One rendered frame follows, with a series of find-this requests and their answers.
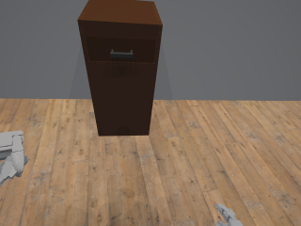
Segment left robot hand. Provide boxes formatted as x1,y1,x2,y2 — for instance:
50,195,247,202
0,130,28,187

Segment handle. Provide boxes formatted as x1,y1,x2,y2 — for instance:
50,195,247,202
110,49,134,58

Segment cabinet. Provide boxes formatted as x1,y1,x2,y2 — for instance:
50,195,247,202
77,0,163,137

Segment drawer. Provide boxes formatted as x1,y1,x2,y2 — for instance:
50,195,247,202
86,35,156,63

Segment right robot hand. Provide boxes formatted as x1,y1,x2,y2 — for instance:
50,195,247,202
215,203,243,226

